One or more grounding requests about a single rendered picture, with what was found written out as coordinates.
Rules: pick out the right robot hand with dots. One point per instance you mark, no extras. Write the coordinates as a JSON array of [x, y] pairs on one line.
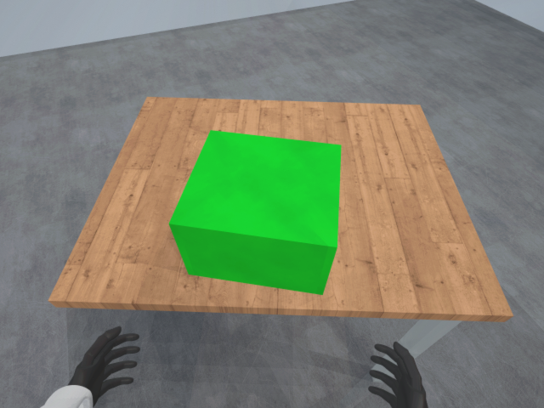
[[408, 389]]

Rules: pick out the carton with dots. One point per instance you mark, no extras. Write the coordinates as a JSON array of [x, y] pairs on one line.
[[261, 210]]

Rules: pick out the left robot hand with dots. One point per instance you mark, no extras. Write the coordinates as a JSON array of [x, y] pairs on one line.
[[94, 369]]

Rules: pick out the table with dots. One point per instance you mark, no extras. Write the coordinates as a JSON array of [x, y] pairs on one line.
[[406, 246]]

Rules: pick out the left robot forearm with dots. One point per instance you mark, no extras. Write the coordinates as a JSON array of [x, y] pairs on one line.
[[72, 396]]

